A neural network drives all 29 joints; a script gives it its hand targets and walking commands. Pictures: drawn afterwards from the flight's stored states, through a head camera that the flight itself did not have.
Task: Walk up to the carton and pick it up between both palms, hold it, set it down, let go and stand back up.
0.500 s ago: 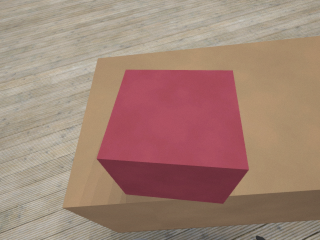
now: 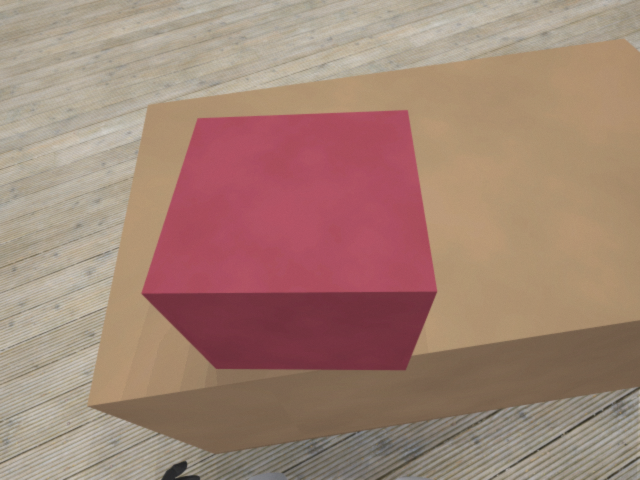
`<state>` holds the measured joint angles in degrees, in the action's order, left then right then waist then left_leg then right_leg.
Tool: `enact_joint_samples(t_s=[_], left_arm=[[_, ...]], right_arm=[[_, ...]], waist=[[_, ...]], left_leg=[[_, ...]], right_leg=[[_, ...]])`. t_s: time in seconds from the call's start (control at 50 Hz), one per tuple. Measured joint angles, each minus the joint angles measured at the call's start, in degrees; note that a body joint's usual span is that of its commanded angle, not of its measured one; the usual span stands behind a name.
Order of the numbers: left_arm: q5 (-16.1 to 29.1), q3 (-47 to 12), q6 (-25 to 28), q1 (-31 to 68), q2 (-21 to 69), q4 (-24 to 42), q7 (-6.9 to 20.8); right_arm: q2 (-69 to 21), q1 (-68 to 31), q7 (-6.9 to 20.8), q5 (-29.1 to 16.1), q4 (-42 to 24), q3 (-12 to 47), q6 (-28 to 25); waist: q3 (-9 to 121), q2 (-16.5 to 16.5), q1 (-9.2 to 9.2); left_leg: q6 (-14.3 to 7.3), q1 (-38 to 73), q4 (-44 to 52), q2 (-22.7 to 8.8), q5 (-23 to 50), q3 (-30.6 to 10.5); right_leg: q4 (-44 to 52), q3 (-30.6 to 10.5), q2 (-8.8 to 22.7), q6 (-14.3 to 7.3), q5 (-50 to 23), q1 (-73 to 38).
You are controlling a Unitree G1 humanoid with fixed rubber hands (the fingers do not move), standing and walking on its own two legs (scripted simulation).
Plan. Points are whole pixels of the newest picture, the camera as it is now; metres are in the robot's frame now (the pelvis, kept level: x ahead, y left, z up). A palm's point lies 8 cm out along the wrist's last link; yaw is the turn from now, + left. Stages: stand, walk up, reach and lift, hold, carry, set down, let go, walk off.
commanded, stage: walk up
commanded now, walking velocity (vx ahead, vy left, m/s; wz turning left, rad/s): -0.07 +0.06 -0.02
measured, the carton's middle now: (305, 248) +0.40 +0.05 +0.02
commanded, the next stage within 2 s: none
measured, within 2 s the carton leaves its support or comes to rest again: neither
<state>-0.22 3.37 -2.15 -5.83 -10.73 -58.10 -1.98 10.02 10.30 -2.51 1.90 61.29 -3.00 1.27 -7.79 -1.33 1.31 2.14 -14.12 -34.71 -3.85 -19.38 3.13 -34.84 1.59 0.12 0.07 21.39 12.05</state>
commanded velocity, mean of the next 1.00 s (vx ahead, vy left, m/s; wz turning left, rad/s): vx -0.01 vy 0.02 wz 0.00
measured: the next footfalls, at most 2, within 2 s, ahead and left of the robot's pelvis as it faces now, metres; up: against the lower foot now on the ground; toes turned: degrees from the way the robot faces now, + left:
left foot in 0.40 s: -0.01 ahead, +0.10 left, +0.00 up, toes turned +5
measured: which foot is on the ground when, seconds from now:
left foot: down 0.00-0.00, up 0.02-0.38, down 0.40-1.00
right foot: down 0.00-1.00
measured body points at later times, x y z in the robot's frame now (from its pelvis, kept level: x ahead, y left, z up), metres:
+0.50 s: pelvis -0.01 -0.03 +0.01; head +0.01 -0.01 +0.46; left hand -0.03 +0.17 -0.16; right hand +0.04 -0.25 -0.14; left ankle -0.05 +0.09 -0.73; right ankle -0.04 -0.10 -0.72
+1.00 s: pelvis -0.02 +0.01 +0.02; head -0.01 +0.02 +0.47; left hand -0.03 +0.21 -0.15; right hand -0.03 -0.19 -0.14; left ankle -0.05 +0.09 -0.73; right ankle -0.04 -0.10 -0.73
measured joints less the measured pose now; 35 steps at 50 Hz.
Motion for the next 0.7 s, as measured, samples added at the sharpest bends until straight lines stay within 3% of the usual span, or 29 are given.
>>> enact_joint_samples(t_s=[0.04, 0.1, 0.18, 0.26, 0.4, 0.46, 0.5, 0.58, 0.7], left_arm=[[-0.5, -1.5, 1.4, -1.3, 2.5, -0.7, 0.1], [-1.6, -2.5, 2.0, -4.5, 3.5, -0.4, 0.4], [-1.1, -3.1, 2.3, -6.3, 4.1, -0.9, -0.3], [-0.6, -3.7, 3.0, -7.7, 4.9, -2.1, -0.6], [-1.3, -4.5, 3.5, -9.6, 4.6, -4.1, -0.5], [-0.8, -4.0, 3.2, -10.3, 3.1, -4.9, -0.2], [-0.5, -4.0, 3.1, -11.0, 3.2, -5.5, -0.2], [-0.5, -4.2, 3.1, -11.3, 3.6, -6.1, 0.2], [-1.3, -4.0, 3.2, -10.8, 3.6, -5.8, 0.0]], right_arm=[[1.4, 1.6, 0.3, -0.3, 1.1, -0.3, 0.7], [1.6, 3.0, 0.4, -1.2, 1.9, -0.9, 2.7], [2.5, 1.7, 1.3, -1.2, 1.8, -1.0, 2.8], [2.4, 0.3, 1.5, -1.0, 2.5, -0.8, 2.8], [-0.1, -0.3, 0.3, -1.6, 3.7, 0.7, 2.2], [-2.9, -0.2, 0.2, -1.6, 4.5, 1.6, 1.0], [-3.5, 0.3, 0.3, -1.6, 4.7, 2.1, 0.3], [-3.8, 0.8, -0.1, -1.4, 5.5, 2.3, -0.1], [-2.5, 1.5, -0.4, -1.7, 6.1, 2.1, 0.1]], waist=[[1.0, -3.8, 1.20], [3.8, -2.2, -0.72], [3.3, -1.9, -0.93], [3.3, -3.4, -0.75], [3.3, -2.1, -1.00], [3.1, 3.4, -2.96], [3.7, 4.5, -3.14], [3.7, 4.6, -3.64], [4.0, 1.3, -3.36]], left_leg=[[-1.5, -0.7, -3.3, -0.2, -5.3, -3.0], [-1.5, -2.6, -12.2, 3.9, -12.2, -3.1], [-1.9, -4.0, -17.9, 4.6, -7.9, -5.2], [-1.7, -2.2, -12.5, 2.0, -2.7, -7.1], [-1.5, 4.6, 2.5, 1.5, -0.7, -4.3], [-1.1, 7.7, 7.3, 2.8, 1.3, -2.1], [-1.2, 8.3, 8.9, 2.5, 2.0, -1.9], [-1.5, 9.7, 11.1, 2.8, 3.1, -1.4], [-2.8, 9.2, 11.3, 4.0, 3.6, -0.8]], right_leg=[[2.7, 2.4, -1.2, -1.9, -0.4, -2.7], [3.4, 0.8, 1.3, -2.9, -0.4, -3.0], [6.4, 1.2, 2.3, -3.0, -2.2, -5.1], [8.5, 3.2, -0.2, -3.8, -3.4, -6.0], [7.3, 6.5, -3.8, -4.9, -2.7, -5.0], [7.4, 4.7, -2.5, -4.8, -2.9, -5.4], [9.7, 4.4, -2.8, -4.6, -4.1, -6.3], [12.1, 3.9, -2.7, -4.3, -5.7, -7.6], [11.5, 3.4, -1.4, -3.0, -5.9, -6.8]])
